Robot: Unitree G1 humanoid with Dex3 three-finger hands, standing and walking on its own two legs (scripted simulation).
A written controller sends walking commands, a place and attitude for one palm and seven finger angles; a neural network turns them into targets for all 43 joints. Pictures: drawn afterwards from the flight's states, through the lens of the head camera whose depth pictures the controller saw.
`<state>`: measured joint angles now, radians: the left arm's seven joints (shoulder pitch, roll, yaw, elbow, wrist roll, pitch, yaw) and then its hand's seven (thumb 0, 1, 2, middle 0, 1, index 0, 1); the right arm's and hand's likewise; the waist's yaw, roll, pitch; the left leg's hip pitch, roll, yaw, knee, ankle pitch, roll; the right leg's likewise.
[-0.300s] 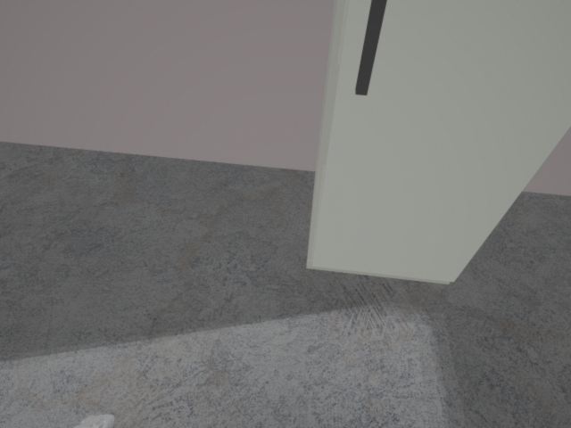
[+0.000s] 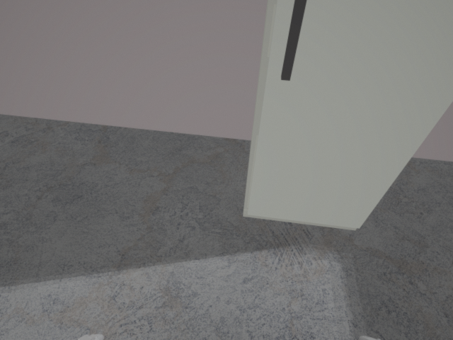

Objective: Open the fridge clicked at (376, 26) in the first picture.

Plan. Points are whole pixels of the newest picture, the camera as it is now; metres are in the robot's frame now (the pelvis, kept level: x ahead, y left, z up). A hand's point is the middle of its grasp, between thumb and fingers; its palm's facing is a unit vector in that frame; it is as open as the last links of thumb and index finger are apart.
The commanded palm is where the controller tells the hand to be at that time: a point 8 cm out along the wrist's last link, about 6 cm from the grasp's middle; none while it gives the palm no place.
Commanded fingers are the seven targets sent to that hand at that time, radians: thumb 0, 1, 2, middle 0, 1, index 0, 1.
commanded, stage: stand and wait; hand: left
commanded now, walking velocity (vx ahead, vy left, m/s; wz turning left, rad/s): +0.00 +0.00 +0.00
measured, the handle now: (298, 6) +0.78 -0.12 +0.26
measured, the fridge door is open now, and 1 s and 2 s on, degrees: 0 0 0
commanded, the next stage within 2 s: look at it before walking up in 0.52 s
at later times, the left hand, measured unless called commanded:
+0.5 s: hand out of the picture +0.06 +0.24 -0.15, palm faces -0.04 -0.94 -0.33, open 7.4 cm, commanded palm none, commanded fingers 0.00 0.90 0.90 -0.20 -0.30 -0.20 -0.30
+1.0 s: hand out of the picture +0.07 +0.23 -0.15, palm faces -0.04 -0.94 -0.33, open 7.4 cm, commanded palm none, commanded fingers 0.00 0.90 0.90 -0.20 -0.30 -0.20 -0.30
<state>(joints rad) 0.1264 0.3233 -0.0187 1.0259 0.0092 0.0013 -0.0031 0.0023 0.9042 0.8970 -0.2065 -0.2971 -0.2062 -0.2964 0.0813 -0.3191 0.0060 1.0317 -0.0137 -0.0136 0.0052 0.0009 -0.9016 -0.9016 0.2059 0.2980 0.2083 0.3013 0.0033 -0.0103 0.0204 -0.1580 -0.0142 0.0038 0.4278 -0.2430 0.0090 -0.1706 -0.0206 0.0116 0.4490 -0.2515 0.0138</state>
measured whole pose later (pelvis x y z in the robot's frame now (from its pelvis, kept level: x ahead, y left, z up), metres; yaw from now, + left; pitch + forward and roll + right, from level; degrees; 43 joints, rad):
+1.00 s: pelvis -0.01 -0.02 +0.00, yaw +0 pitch -2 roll +0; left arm 0.13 0.34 -0.01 1.08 0.01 -0.01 0.00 0.00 0.90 0.90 -0.21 -0.30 -0.21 -0.30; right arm 0.11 -0.34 0.00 1.11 -0.01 -0.01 0.00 0.00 -0.90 -0.90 0.20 0.30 0.21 0.30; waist -0.01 0.00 0.03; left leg -0.13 0.02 0.00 0.36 -0.20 -0.02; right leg -0.15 0.01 0.01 0.38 -0.20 -0.01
